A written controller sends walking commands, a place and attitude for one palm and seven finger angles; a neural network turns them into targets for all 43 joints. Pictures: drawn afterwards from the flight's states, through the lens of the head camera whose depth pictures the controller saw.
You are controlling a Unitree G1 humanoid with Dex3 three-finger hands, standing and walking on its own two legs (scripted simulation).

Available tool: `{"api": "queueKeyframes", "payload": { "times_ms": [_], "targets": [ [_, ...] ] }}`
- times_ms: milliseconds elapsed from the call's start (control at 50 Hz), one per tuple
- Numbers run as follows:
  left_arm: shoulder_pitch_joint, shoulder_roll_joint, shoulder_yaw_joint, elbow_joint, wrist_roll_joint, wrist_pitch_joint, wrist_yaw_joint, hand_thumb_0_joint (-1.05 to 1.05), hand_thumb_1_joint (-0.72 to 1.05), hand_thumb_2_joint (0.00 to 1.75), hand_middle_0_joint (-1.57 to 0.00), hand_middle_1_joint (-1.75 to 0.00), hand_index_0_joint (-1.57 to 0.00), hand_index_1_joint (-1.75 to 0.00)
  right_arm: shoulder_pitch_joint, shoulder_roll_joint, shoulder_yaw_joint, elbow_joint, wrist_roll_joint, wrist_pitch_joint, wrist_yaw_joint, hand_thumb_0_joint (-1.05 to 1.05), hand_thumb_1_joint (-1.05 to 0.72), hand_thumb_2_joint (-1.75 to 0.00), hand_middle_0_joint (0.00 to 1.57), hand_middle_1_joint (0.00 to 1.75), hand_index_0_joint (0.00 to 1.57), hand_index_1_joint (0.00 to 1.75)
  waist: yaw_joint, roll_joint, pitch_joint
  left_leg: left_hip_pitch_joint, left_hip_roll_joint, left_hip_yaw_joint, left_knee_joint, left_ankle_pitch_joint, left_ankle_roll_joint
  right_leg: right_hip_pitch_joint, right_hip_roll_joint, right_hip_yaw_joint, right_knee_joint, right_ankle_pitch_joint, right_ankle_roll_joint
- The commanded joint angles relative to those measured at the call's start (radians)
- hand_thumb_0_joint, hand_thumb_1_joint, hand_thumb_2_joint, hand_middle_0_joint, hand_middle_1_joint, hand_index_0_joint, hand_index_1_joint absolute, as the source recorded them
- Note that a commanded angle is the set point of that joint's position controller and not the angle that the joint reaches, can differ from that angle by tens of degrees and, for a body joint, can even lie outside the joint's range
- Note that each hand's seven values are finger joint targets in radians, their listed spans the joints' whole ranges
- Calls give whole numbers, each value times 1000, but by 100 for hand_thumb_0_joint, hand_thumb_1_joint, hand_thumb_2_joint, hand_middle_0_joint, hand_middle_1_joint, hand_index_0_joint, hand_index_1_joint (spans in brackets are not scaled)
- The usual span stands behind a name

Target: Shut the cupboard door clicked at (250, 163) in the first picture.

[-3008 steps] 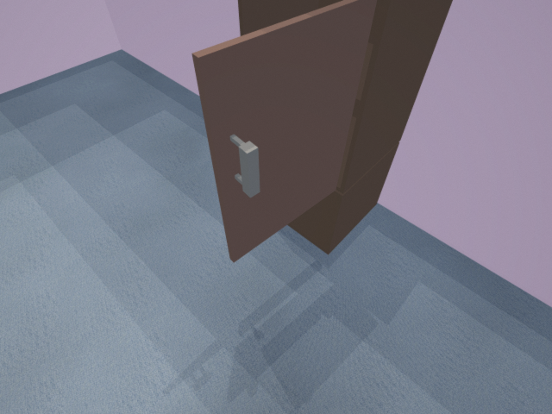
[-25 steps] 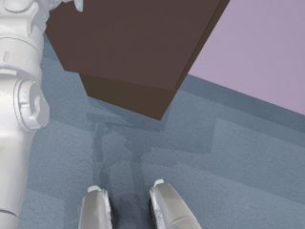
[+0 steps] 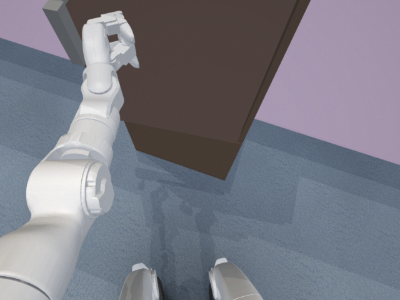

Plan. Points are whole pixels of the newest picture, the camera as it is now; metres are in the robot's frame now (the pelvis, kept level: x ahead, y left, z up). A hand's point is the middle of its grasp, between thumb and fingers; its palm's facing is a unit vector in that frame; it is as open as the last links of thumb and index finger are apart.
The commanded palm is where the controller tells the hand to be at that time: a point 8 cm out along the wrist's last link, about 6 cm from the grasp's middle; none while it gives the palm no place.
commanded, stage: pull the fist back off the door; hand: left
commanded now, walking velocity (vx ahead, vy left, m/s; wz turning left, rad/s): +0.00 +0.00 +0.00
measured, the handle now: (73, 28) +0.64 +0.15 +0.11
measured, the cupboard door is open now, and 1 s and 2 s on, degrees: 8 8 8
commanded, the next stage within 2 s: draw the hand back to the body in 0.38 s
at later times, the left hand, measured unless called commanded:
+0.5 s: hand (135, 76) +0.50 +0.04 +0.12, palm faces +0.01 -1.00 -0.04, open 3.1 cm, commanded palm +0.47 +0.09 +0.11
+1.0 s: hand (66, 126) +0.38 +0.12 +0.17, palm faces +0.01 -1.00 -0.03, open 3.1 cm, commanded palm +0.33 +0.18 +0.18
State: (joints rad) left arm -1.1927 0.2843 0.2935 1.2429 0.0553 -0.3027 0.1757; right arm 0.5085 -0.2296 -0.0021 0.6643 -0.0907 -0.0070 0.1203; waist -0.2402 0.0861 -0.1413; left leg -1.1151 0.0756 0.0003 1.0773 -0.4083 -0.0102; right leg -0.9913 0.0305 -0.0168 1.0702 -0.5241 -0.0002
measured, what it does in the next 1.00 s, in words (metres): rises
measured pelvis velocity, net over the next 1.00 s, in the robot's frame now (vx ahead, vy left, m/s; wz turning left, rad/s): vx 0.01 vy -0.01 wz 0.03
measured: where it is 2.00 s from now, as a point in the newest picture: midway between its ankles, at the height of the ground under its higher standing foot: outside the picture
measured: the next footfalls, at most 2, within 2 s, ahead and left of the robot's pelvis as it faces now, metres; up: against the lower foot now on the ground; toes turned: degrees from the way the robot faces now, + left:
none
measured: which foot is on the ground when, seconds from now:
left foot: down 0.00-1.00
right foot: down 0.00-1.00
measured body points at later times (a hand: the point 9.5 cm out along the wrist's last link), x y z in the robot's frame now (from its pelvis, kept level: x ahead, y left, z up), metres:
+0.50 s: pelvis +0.00 -0.02 +0.02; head +0.10 -0.02 +0.46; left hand +0.49 +0.09 +0.12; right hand +0.07 -0.28 -0.11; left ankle +0.04 +0.13 -0.65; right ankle -0.02 -0.12 -0.65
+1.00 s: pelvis +0.01 -0.01 +0.06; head +0.03 -0.03 +0.51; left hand +0.37 +0.18 +0.17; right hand +0.13 -0.26 -0.06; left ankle +0.04 +0.13 -0.65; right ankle -0.02 -0.12 -0.65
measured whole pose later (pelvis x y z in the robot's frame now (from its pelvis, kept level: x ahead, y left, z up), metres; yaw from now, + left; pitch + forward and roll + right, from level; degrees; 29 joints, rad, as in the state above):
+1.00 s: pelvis +0.01 -0.01 +0.06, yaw +1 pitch +6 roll +0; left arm -0.30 0.17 0.09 0.42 -0.18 -0.21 -0.05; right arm 0.30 -0.26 -0.01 0.61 0.05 0.01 0.00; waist -0.04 0.05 -0.10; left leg -0.53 0.05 0.02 0.74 -0.32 -0.02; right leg -0.43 0.01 -0.01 0.76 -0.44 -0.01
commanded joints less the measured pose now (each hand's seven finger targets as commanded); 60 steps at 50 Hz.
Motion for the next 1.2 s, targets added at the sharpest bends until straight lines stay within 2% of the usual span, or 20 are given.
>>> {"api": "queueKeyframes", "payload": {
  "times_ms": [0, 20, 80, 120, 140, 180, 260, 380, 480, 540, 660, 780, 820, 860, 920, 980, 1000, 1020, 1100, 1180],
  "targets": [
    [-374, 50, -54, -248, -25, -98, -16, 0, 90, 90, -130, -150, -130, -150, 164, -175, -82, -43, 19, 6, -7, 0, -90, -90, 20, 30, 20, 30, 0, -38, -488, 530, -56, -17, -84, 335, 35, 184, 37, -25, -181, 467, -4],
    [-344, 40, -58, -268, -34, -105, -20, 0, 90, 90, -130, -150, -130, -150, 160, -173, -83, -47, 20, 8, -9, 0, -90, -90, 20, 30, 20, 30, 17, -16, -494, 554, -60, -15, -89, 362, 32, 196, 35, -23, -180, 491, -8],
    [-274, 2, -77, -328, -55, -121, -22, 0, 90, 90, -130, -150, -130, -150, 128, -165, -88, -55, 30, 14, -12, 0, -90, -90, 20, 30, 20, 30, 36, -47, -473, 560, -65, 0, -104, 359, 33, 241, 32, -19, -197, 527, -3],
    [-271, 13, -77, -382, -53, -142, -17, 0, 90, 90, -130, -150, -130, -150, 116, -163, -90, -51, 31, 17, -19, 0, -90, -90, 20, 30, 20, 30, 42, -50, -465, 573, -68, 3, -107, 372, 35, 262, 27, -12, -195, 557, -3],
    [-247, -31, -114, -391, -52, -151, -17, 0, 90, 90, -130, -150, -130, -150, 96, -154, -90, -55, 36, 16, -19, 0, -90, -90, 20, 30, 20, 30, 45, -44, -462, 582, -70, 7, -111, 367, 35, 258, 26, -10, -200, 558, -1],
    [-251, -33, -125, -412, -49, -167, -11, 0, 90, 90, -130, -150, -130, -150, 77, -152, -92, -47, 39, 15, -23, 0, -90, -90, 20, 30, 20, 30, 42, -53, -441, 585, -69, 10, -111, 355, 36, 259, 21, -5, -203, 560, 2],
    [-187, -40, -133, -445, -57, -179, -13, 0, 90, 90, -130, -150, -130, -150, 34, -146, -91, -55, 46, 12, -34, 0, -90, -90, 20, 30, 20, 30, 65, -63, -456, 598, -76, 20, -120, 353, 36, 305, 14, 4, -204, 592, 5],
    [-264, -46, -161, -374, -70, -162, -22, 0, 90, 90, -130, -150, -130, -150, -8, -147, -84, -40, 58, 11, -56, 0, -90, -90, 20, 30, 20, 30, 28, -122, -388, 554, -77, 15, -127, 267, 42, 281, 6, 21, -230, 531, 15],
    [-255, -37, -137, -311, -83, -168, -33, 0, 90, 90, -130, -150, -130, -150, -18, -148, -77, -40, 53, 1, -58, 0, -90, -90, 20, 30, 20, 30, 38, -119, -426, 547, -78, 6, -117, 280, 40, 272, 3, 16, -209, 519, 12],
    [-56, 47, -54, -384, -89, -173, -57, 0, 90, 90, -130, -150, -130, -150, -27, -148, -74, -87, 59, 8, -54, 0, -90, -90, 20, 30, 20, 30, 132, -80, -522, 592, -83, 24, -147, 350, 34, 389, 2, 17, -202, 598, 3],
    [176, 51, -74, -670, -148, -103, -121, 0, 90, 90, -130, -150, -130, -150, -76, -141, -70, -168, 101, 27, -74, 0, -90, -90, 20, 30, 20, 30, 169, -181, -442, 617, -84, 58, -244, 328, 47, 570, 8, 25, -298, 683, 15],
    [317, 2, -159, -911, -197, -73, -170, 0, 90, 90, -130, -150, -130, -150, -152, -132, -65, -165, 127, -8, -105, 0, -90, -90, 20, 30, 20, 30, 165, -145, -303, 743, -73, 53, -326, 280, 50, 555, 14, 5, -388, 559, 16],
    [400, -12, -189, -963, -203, -52, -192, 0, 90, 90, -130, -150, -130, -150, -180, -131, -60, -172, 134, -21, -111, 0, -90, -90, 20, 30, 20, 30, 177, -76, -271, 783, -73, 52, -349, 268, 48, 549, 13, -2, -405, 509, 9],
    [474, -11, -186, -955, -220, -13, -208, 0, 90, 90, -130, -150, -130, -150, -212, -129, -50, -171, 140, -28, -117, 0, -90, -90, 20, 30, 20, 30, 185, -101, -200, 781, -71, 47, -373, 232, 48, 535, 11, -8, -433, 456, 10],
    [589, 41, -146, -1038, -241, 33, -232, 0, 90, 90, -124, -144, -124, -144, -264, -135, -42, -198, 147, -34, -127, 0, -90, -90, 20, 30, 20, 30, 222, -96, -196, 803, -78, 50, -403, 238, 49, 589, 3, -3, -451, 449, 6],
    [651, 31, -162, -1152, -261, 67, -256, 0, 90, 90, -116, -135, -116, -135, -320, -125, -28, -226, 154, -43, -134, 0, -90, -90, 20, 30, 20, 30, 231, -95, -162, 833, -75, 43, -428, 248, 47, 605, -1, -13, -462, 454, 3],
    [679, 66, -228, -1248, -174, 78, -210, 0, 90, 90, -113, -132, -113, -132, -367, -93, -28, -244, 151, -20, -155, 0, -90, -90, 20, 30, 20, 30, 232, -129, -156, 887, -77, 43, -476, 264, 48, 633, -29, 36, -531, 481, 9],
    [741, 75, -202, -1268, -173, 98, -185, 0, 90, 90, -111, -129, -111, -129, -372, -97, -27, -248, 149, -11, -171, 0, -90, -90, 20, 30, 20, 30, 233, -157, -138, 900, -75, 42, -492, 276, 51, 659, -31, 34, -554, 487, 10],
    [826, 95, -190, -1340, -144, 160, -141, 0, 90, 90, -100, -117, -100, -117, -422, -92, -6, -246, 145, 11, -198, 0, -90, -90, 20, 30, 20, 30, 236, -118, -45, 966, -69, 41, -565, 265, 51, 684, -27, 15, -615, 435, 6],
    [917, 94, -179, -1440, -135, 192, -124, 0, 90, 90, -89, -105, -89, -105, -448, -83, 10, -252, 139, 10, -208, 0, -90, -90, 20, 30, 20, 30, 244, -69, -21, 1040, -64, 32, -624, 288, 45, 733, -22, 0, -663, 423, -3]
  ]
}}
